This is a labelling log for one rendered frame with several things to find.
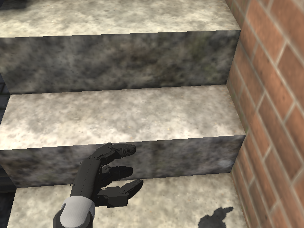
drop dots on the left robot forearm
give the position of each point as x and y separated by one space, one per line
76 212

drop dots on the robot left hand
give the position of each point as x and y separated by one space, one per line
92 176

